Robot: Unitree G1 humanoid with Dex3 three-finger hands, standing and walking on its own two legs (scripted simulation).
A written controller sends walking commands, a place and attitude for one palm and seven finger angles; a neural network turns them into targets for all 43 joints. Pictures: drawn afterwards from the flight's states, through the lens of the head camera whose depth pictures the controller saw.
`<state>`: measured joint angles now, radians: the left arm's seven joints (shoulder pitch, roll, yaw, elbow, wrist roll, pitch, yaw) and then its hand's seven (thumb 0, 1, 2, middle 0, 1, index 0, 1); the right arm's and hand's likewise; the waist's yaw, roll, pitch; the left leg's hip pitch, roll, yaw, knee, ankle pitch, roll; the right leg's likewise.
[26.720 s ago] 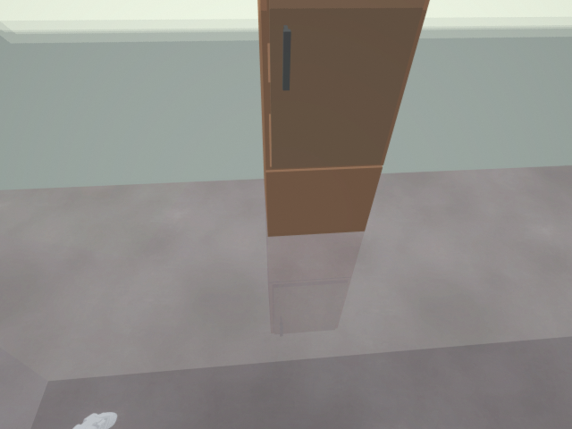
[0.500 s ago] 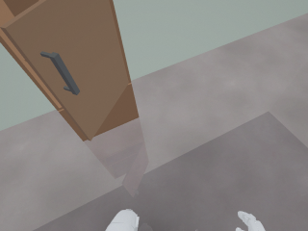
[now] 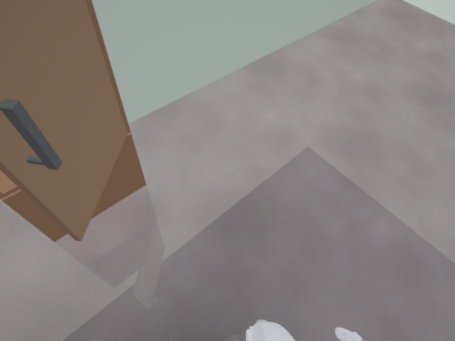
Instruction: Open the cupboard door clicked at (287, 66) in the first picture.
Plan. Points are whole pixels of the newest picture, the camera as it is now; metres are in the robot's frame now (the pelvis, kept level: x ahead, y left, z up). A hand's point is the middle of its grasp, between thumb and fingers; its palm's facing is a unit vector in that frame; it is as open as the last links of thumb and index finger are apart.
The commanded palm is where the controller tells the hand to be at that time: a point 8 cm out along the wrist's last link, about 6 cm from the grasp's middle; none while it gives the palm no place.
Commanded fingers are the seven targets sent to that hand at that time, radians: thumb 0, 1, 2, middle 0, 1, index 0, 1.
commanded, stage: walk to a spot facing it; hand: left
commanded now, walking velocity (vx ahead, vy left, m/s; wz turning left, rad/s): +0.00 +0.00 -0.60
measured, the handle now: (24, 137) +0.39 +0.41 +0.07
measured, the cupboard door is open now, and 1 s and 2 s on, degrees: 41 41 41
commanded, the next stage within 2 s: turn to face it in 1.80 s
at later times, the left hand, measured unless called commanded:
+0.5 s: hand (183, 296) +0.20 +0.10 -0.15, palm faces -0.35 -0.91 -0.24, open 7.3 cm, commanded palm none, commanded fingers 0.00 0.90 0.90 -0.20 -0.30 -0.20 -0.30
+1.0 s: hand (220, 202) +0.44 +0.05 -0.17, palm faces -0.54 -0.82 -0.18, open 7.3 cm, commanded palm none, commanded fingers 0.00 0.90 0.90 -0.20 -0.30 -0.20 -0.30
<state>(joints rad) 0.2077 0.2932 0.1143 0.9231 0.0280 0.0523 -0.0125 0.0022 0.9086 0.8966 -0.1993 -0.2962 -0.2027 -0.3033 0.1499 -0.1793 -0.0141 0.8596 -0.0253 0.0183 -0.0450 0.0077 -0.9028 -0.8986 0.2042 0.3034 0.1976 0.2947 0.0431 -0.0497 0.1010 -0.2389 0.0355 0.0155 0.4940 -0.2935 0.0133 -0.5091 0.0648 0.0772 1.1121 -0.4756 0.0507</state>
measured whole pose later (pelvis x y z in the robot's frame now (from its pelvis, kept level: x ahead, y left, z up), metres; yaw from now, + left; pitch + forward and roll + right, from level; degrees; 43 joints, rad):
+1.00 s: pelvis +0.27 -0.08 +0.00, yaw -36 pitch +1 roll -1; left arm 0.20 0.23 0.10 0.96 0.03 0.01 -0.05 0.00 0.91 0.90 -0.20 -0.30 -0.20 -0.30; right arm 0.30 -0.16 -0.02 0.96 -0.03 -0.07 -0.03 0.00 -0.91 -0.90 0.20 0.30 0.20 0.29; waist 0.02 -0.04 0.06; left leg -0.15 0.07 0.22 0.40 -0.27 0.01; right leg -0.62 -0.07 -0.03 1.24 -0.22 0.00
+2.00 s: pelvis +0.62 -0.43 +0.00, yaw -50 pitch +0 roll +0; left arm 0.30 0.14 0.05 1.09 0.02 -0.02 0.00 0.00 0.91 0.90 -0.20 -0.30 -0.20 -0.30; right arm 0.24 -0.16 -0.04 1.03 -0.01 -0.08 -0.04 -0.01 -0.94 -0.90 0.20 0.30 0.20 0.29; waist 0.02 -0.04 0.07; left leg -0.23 0.01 0.19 0.47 -0.24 0.07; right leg -0.51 -0.08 -0.01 1.21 -0.29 0.00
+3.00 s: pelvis +0.69 -0.53 +0.00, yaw -17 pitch +2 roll -2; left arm 0.17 0.26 0.08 0.93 0.02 0.05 0.00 0.00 0.91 0.90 -0.20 -0.30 -0.20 -0.30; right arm 0.18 -0.20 -0.04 0.92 -0.01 0.03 0.00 0.01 -0.90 -0.90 0.20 0.30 0.20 0.29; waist 0.01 -0.02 0.08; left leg -0.29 -0.02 0.02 0.46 -0.20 0.06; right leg -0.52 -0.10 0.02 1.12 -0.33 0.11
